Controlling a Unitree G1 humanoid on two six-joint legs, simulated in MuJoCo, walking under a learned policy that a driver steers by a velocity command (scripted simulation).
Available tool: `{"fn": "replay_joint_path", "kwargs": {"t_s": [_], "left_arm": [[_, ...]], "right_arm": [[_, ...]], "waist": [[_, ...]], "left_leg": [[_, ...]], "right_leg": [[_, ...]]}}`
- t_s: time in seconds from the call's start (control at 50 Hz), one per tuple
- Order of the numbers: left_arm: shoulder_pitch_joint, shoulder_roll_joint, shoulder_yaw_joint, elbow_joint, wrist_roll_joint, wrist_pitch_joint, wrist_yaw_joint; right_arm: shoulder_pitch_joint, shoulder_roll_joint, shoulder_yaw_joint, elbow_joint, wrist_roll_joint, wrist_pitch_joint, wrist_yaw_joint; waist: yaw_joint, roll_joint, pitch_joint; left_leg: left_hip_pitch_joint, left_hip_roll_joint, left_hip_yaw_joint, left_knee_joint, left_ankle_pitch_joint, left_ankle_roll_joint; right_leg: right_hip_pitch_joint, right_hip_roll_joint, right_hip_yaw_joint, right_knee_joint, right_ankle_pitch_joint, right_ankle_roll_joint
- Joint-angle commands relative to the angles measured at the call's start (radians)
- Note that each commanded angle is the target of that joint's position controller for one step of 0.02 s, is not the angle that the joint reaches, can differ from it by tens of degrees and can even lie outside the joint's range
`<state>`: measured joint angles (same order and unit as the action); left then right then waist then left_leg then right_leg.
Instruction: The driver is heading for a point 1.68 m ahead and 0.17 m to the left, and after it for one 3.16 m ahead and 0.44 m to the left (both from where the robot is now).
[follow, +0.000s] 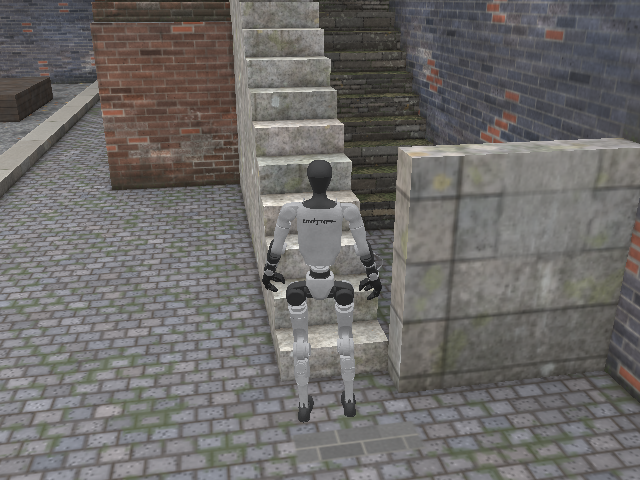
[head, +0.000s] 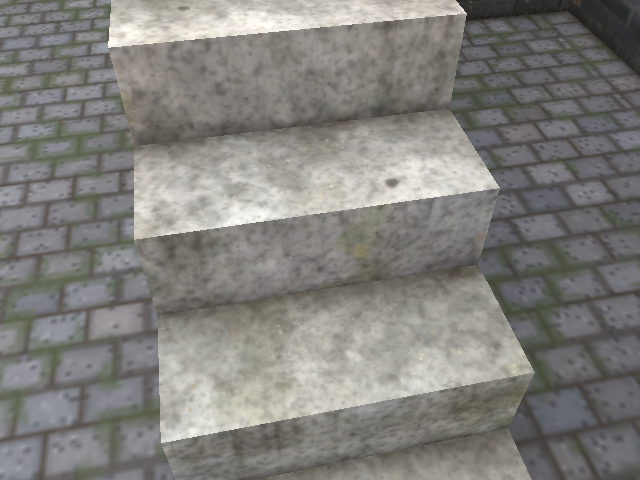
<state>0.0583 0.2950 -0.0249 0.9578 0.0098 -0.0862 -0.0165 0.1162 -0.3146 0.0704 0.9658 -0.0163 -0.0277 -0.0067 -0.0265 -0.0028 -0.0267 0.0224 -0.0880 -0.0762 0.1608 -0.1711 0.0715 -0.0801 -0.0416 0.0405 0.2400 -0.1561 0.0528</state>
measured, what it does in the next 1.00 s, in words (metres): stands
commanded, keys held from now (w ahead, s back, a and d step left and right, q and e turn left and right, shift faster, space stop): w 0.54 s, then no key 0.46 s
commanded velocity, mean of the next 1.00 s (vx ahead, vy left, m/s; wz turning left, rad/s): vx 0.37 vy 0.00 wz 0.00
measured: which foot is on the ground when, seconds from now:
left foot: down 0.00-1.00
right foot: down 0.00-1.00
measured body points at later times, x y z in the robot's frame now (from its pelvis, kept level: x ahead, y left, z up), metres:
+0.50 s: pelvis +0.00 +0.00 +0.00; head -0.01 +0.00 +0.45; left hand +0.16 +0.26 -0.11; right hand +0.12 -0.28 -0.12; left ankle -0.06 +0.08 -0.75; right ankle -0.02 -0.15 -0.75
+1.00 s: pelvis -0.01 -0.01 +0.00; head -0.01 +0.00 +0.45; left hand +0.10 +0.27 -0.13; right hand +0.05 -0.29 -0.14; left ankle -0.06 +0.08 -0.75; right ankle -0.02 -0.15 -0.75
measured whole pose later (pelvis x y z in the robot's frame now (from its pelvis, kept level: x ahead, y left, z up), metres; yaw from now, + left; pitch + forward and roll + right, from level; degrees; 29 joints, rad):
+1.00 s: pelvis -0.01 -0.01 +0.00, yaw +0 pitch -1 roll +0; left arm 0.13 0.30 0.01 1.03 0.01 -0.07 -0.01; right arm 0.20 -0.30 0.02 1.02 -0.01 0.00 -0.01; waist -0.02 -0.01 0.00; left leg -0.03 -0.08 -0.07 0.27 -0.21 0.06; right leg -0.12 -0.04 0.04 0.32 -0.18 0.04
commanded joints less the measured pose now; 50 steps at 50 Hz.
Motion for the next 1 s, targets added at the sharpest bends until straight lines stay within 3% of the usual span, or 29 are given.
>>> {"fn": "replay_joint_path", "kwargs": {"t_s": [0.02,0.54,0.64,1.0], "left_arm": [[-0.077,0.128,0.027,-0.062,-0.001,-0.014,0.003],[-0.080,0.125,0.030,-0.051,-0.001,-0.016,0.002],[-0.042,0.140,0.041,-0.033,-0.004,-0.017,-0.003],[0.045,0.131,0.065,0.026,-0.005,0.008,0.007]], "right_arm": [[-0.050,-0.135,-0.028,-0.054,0.001,-0.011,-0.004],[-0.047,-0.128,-0.032,-0.057,0.001,-0.012,-0.004],[-0.005,-0.144,-0.045,-0.035,0.002,-0.007,-0.004],[0.091,-0.116,-0.080,0.017,0.007,0.021,-0.011]], "waist": [[0.000,0.001,-0.044],[0.002,0.001,-0.042],[0.006,-0.005,-0.038],[0.007,0.001,0.011]], "left_leg": [[0.031,0.143,-0.081,0.025,0.383,-0.030],[0.029,0.144,-0.083,0.023,0.373,-0.032],[0.028,0.143,-0.074,0.047,0.420,-0.026],[-0.060,0.126,-0.072,0.104,0.279,-0.010]], "right_leg": [[-0.017,-0.044,0.025,-0.006,0.195,0.002],[-0.012,-0.045,0.025,-0.011,0.197,-0.002],[-0.007,-0.047,0.019,0.012,0.252,-0.010],[-0.058,-0.032,0.006,0.063,0.142,-0.018]]}}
